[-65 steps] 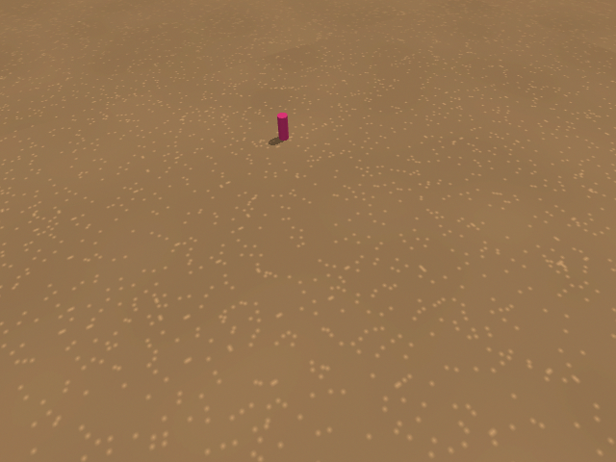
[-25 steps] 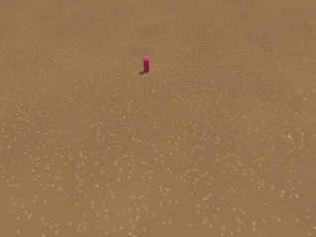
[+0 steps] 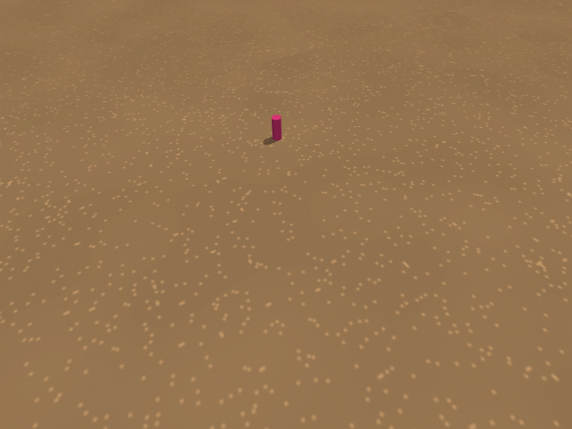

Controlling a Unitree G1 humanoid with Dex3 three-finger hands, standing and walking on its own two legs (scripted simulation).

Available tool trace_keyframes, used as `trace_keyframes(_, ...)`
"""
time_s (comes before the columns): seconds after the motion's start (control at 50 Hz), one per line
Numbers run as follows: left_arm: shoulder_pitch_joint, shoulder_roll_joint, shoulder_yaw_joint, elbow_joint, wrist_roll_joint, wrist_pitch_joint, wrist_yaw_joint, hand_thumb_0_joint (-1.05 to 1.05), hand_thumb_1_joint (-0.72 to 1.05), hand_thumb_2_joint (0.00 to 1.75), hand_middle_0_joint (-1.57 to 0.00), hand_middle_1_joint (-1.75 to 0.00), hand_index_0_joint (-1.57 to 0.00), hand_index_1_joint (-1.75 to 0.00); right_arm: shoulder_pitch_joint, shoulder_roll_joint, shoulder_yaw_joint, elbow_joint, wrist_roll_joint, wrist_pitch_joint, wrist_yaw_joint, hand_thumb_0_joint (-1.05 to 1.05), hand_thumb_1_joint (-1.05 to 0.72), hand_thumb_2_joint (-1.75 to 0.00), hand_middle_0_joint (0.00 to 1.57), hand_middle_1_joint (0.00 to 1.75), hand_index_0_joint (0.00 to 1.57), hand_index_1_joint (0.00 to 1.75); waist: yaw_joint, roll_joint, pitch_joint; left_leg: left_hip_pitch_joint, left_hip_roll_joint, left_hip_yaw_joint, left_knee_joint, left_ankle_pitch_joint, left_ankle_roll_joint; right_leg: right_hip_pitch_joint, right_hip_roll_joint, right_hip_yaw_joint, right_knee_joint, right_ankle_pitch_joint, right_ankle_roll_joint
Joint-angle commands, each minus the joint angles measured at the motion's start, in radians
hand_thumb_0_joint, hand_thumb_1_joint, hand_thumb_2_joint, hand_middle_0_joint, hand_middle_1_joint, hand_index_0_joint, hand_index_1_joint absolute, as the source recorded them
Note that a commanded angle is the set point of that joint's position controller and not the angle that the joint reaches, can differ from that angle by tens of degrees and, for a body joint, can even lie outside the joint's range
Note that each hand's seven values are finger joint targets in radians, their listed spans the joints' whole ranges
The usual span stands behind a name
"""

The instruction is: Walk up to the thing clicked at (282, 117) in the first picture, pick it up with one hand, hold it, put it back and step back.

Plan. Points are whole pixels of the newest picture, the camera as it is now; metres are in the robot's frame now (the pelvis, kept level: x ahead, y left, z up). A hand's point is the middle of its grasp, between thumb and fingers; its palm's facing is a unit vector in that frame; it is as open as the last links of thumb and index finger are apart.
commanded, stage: walk up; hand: left
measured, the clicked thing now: (276, 127) +1.75 +0.13 -0.70
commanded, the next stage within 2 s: none
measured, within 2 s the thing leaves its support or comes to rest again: neither
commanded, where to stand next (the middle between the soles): +1.40 -0.07 m, yaw -2 degrees
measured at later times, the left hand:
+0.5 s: hand (158, 300) +0.36 +0.28 -0.14, palm faces -0.17 -0.93 -0.33, open 7.3 cm
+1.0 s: hand (177, 233) +0.55 +0.29 -0.16, palm faces -0.05 -0.94 -0.35, open 7.3 cm
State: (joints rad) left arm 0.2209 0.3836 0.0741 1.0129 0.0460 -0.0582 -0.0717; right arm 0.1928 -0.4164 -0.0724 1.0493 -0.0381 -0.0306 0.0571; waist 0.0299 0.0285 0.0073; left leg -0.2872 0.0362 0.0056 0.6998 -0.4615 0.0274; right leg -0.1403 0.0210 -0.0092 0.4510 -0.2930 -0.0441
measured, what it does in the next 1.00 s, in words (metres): walks ahead: left foot, then right foot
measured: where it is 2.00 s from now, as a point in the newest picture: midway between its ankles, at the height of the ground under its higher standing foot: (305, 243)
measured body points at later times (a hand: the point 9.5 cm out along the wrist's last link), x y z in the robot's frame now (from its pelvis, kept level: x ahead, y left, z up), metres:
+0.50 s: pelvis +0.22 +0.03 -0.01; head +0.23 +0.02 +0.44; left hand +0.37 +0.33 -0.11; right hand +0.17 -0.30 -0.12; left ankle +0.08 +0.15 -0.74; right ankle +0.38 -0.12 -0.72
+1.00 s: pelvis +0.51 +0.01 -0.02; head +0.52 +0.03 +0.43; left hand +0.55 +0.34 -0.14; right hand +0.60 -0.33 -0.10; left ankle +0.64 +0.13 -0.74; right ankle +0.39 -0.11 -0.74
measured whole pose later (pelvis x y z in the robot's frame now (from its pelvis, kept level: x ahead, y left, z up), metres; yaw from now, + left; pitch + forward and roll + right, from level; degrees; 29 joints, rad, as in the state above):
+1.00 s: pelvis +0.51 +0.01 -0.02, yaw -3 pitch -1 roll -2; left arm 0.35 0.45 0.06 0.89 0.02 -0.08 -0.07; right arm 0.24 -0.44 -0.09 0.88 -0.03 -0.07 0.09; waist 0.05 0.00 0.05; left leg -0.45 0.11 0.05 0.57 -0.11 0.01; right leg -0.04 0.00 -0.08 0.52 -0.46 0.00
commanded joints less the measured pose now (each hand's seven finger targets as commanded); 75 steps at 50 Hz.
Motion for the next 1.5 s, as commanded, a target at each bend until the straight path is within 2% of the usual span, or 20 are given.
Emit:
trace_keyframes(0.0,-0.078,0.329,0.077,-0.124,-0.004,-0.015,0.013,0.0,0.9,0.9,-0.2,-0.3,-0.2,-0.3,-0.106,-0.202,-0.057,-0.156,0.002,-0.052,0.015,0.0,-0.9,-0.9,0.2,0.3,0.2,0.3,0.009,-0.204,0.094,-0.201,0.08,-0.054,-0.038,-0.023,-0.006,0.031,-0.313,0.387,-0.29,-0.381,-0.168)
trace_keyframes(0.08,-0.169,0.264,0.044,-0.168,-0.014,0.0,-0.002,0.0,0.9,0.9,-0.2,-0.3,-0.2,-0.3,0.175,-0.219,-0.096,-0.079,0.003,-0.058,0.002,0.0,-0.9,-0.9,0.2,0.3,0.2,0.3,-0.153,-0.044,0.024,0.411,-0.002,0.044,-0.211,0.208,-0.014,-0.416,-0.124,0.09,0.019,-0.318,-0.074)
trace_keyframes(0.12,-0.135,0.173,0.02,-0.186,-0.027,-0.002,0.011,0.0,0.9,0.9,-0.2,-0.3,-0.2,-0.3,0.295,-0.381,-0.129,-0.083,-0.019,-0.076,-0.017,0.0,-0.9,-0.9,0.2,0.3,0.2,0.3,-0.194,0.285,0.001,0.48,0.369,-0.674,-0.586,-0.442,0.126,-0.711,0.081,0.087,0.652,-0.286,-0.015)
trace_keyframes(0.14,-0.122,0.257,0.022,-0.18,-0.022,-0.009,0.019,0.0,0.9,0.9,-0.2,-0.3,-0.2,-0.3,0.174,-0.367,-0.127,-0.131,0.016,-0.077,-0.017,0.0,-0.9,-0.9,0.2,0.3,0.2,0.3,-0.137,0.124,0.059,0.372,0.418,-0.683,-0.618,-0.414,0.189,-0.672,-0.021,0.189,0.693,-0.199,-0.017)
trace_keyframes(0.24,-0.008,0.275,0.026,-0.099,-0.037,-0.009,-0.009,0.0,0.9,0.9,-0.2,-0.3,-0.2,-0.3,0.062,-0.245,-0.066,-0.183,0.029,-0.09,-0.023,0.0,-0.9,-0.9,0.2,0.3,0.2,0.3,-0.047,0.083,0.103,0.227,0.243,-0.204,-0.565,-0.006,0.144,-0.516,-0.109,0.106,0.511,0.022,0.046)
trace_keyframes(0.46,-0.25,0.192,0.019,-0.204,-0.037,0.005,-0.036,0.0,0.9,0.9,-0.2,-0.3,-0.2,-0.3,0.155,-0.274,-0.072,-0.199,0.029,-0.076,-0.029,0.0,-0.9,-0.9,0.2,0.3,0.2,0.3,-0.078,0.079,0.101,0.224,0.201,0.0,-0.471,0.508,0.115,-0.26,-0.084,-0.065,0.128,0.234,-0.004)
trace_keyframes(0.52,-0.004,0.236,0.055,-0.147,-0.038,0.002,-0.013,0.0,0.9,0.9,-0.2,-0.3,-0.2,-0.3,0.154,-0.254,-0.062,-0.217,0.017,-0.067,-0.038,0.0,-0.9,-0.9,0.2,0.3,0.2,0.3,0.065,-0.034,-0.066,0.195,0.142,0.077,-0.04,0.749,0.085,0.08,-0.01,-0.105,0.076,0.134,-0.043)
trace_keyframes(0.54,0.147,0.301,0.084,-0.121,-0.03,-0.004,0.004,0.0,0.9,0.9,-0.2,-0.3,-0.2,-0.3,0.212,-0.206,-0.041,-0.219,0.019,-0.066,-0.038,0.0,-0.9,-0.9,0.2,0.3,0.2,0.3,0.12,-0.153,-0.163,0.018,0.087,0.09,0.244,0.581,0.056,0.317,-0.074,0.021,0.072,-0.001,-0.061)
trace_keyframes(0.58,0.143,0.4,0.107,-0.155,-0.055,-0.013,0.018,0.0,0.9,0.9,-0.2,-0.3,-0.2,-0.3,0.218,-0.231,-0.037,-0.23,0.048,-0.063,-0.048,0.0,-0.9,-0.9,0.2,0.3,0.2,0.3,0.105,-0.258,-0.214,-0.347,-0.027,-0.037,0.635,-0.042,0.02,0.436,-0.459,0.722,-0.171,-0.196,-0.26)
trace_keyframes(0.68,-0.025,0.254,0.056,-0.19,-0.058,-0.038,0.032,0.0,0.9,0.9,-0.2,-0.3,-0.2,-0.3,0.22,-0.197,-0.035,-0.185,0.037,-0.053,-0.017,0.0,-0.9,-0.9,0.2,0.3,0.2,0.3,-0.022,-0.152,0.052,-0.217,0.073,-0.059,0.43,0.196,0.017,-0.046,-0.25,0.214,-0.217,0.036,-0.153)
trace_keyframes(0.88,0.013,0.296,0.059,-0.234,-0.037,-0.058,0.011,0.0,0.9,0.9,-0.2,-0.3,-0.2,-0.3,-0.005,-0.161,-0.053,-0.259,0.013,-0.062,0.031,0.0,-0.9,-0.9,0.2,0.3,0.2,0.3,0.01,-0.141,0.055,-0.074,0.093,0.036,-0.098,0.41,-0.029,-0.138,-0.236,0.075,-0.209,-0.028,-0.152)
trace_keyframes(0.96,0.046,0.277,0.042,-0.234,-0.033,-0.045,0.022,0.0,0.9,0.9,-0.2,-0.3,-0.2,-0.3,0.174,-0.221,-0.08,-0.2,0.006,-0.073,0.013,0.0,-0.9,-0.9,0.2,0.3,0.2,0.3,-0.097,0.024,-0.037,0.231,-0.004,0.099,-0.17,0.245,0.024,-0.154,-0.174,0.004,0.162,0.29,-0.104)
trace_keyframes(0.98,0.104,0.223,0.02,-0.235,-0.041,-0.041,0.026,0.0,0.9,0.9,-0.2,-0.3,-0.2,-0.3,0.286,-0.279,-0.101,-0.181,-0.008,-0.08,0.0,0.0,-0.9,-0.9,0.2,0.3,0.2,0.3,-0.147,0.185,-0.103,0.397,0.103,-0.065,-0.246,0.115,0.081,-0.297,-0.105,-0.05,0.461,0.247,-0.062)
trace_keyframes(1.0,0.161,0.179,0.014,-0.24,-0.067,-0.039,0.036,0.0,0.9,0.9,-0.2,-0.3,-0.2,-0.3,0.325,-0.363,-0.119,-0.208,-0.009,-0.085,-0.01,0.0,-0.9,-0.9,0.2,0.3,0.2,0.3,-0.148,0.328,-0.145,0.543,0.383,-0.601,-0.398,-0.008,0.201,-0.572,0.058,-0.049,0.736,-0.104,0.0)
trace_keyframes(1.02,0.116,0.271,0.027,-0.222,-0.054,-0.035,0.051,0.0,0.9,0.9,-0.2,-0.3,-0.2,-0.3,0.293,-0.365,-0.126,-0.219,0.032,-0.082,-0.012,0.0,-0.9,-0.9,0.2,0.3,0.2,0.3,-0.147,0.181,-0.167,0.507,0.434,-0.688,-0.441,0.0,0.261,-0.577,-0.003,0.09,0.789,-0.226,-0.02)
trace_keyframes(1.12,0.144,0.252,0.02,-0.169,-0.055,-0.027,0.023,0.0,0.9,0.9,-0.2,-0.3,-0.2,-0.3,0.112,-0.242,-0.058,-0.263,0.045,-0.083,-0.026,0.0,-0.9,-0.9,0.2,0.3,0.2,0.3,-0.032,0.11,0.014,0.135,0.256,-0.126,-0.417,0.382,0.168,-0.399,-0.117,0.076,0.619,-0.062,0.019)
trace_keyframes(1.36,0.126,0.248,0.059,-0.161,-0.03,-0.028,-0.006,0.0,0.9,0.9,-0.2,-0.3,-0.2,-0.3,0.049,-0.252,-0.052,-0.3,0.038,-0.072,-0.019,0.0,-0.9,-0.9,0.2,0.3,0.2,0.3,0.044,0.006,-0.005,-0.052,0.173,0.028,-0.161,0.262,0.119,0.026,-0.056,-0.091,0.139,0.135,0.008)
trace_keyframes(1.38,0.204,0.283,0.079,-0.139,-0.03,-0.039,0.005,0.0,0.9,0.9,-0.2,-0.3,-0.2,-0.3,0.111,-0.197,-0.032,-0.293,0.035,-0.069,-0.019,0.0,-0.9,-0.9,0.2,0.3,0.2,0.3,0.076,-0.14,-0.062,-0.122,0.107,0.079,0.09,0.305,0.086,0.18,-0.068,-0.029,0.073,0.026,-0.014)
trace_keyframes(1.42,0.281,0.422,0.098,-0.165,-0.039,-0.053,0.025,0.0,0.9,0.9,-0.2,-0.3,-0.2,-0.3,0.108,-0.188,-0.021,-0.309,0.043,-0.063,-0.028,0.0,-0.9,-0.9,0.2,0.3,0.2,0.3,0.104,-0.301,-0.061,-0.419,-0.055,0.026,0.521,-0.081,0.011,0.247,-0.472,0.682,-0.218,-0.156,-0.198)
trace_keyframes(1.48,0.122,0.338,0.071,-0.195,-0.056,-0.048,0.04,0.0,0.9,0.9,-0.2,-0.3,-0.2,-0.3,0.087,-0.229,-0.034,-0.252,0.054,-0.055,-0.029,0.0,-0.9,-0.9,0.2,0.3,0.2,0.3,0.03,-0.148,0.058,-0.381,0.057,-0.085,0.497,0.07,0.01,0.043,-0.374,0.406,-0.19,-0.035,-0.204)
